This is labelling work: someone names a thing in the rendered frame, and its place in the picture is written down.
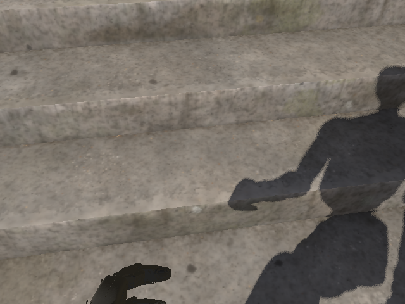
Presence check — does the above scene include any robot left hand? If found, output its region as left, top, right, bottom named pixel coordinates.
left=86, top=263, right=171, bottom=304

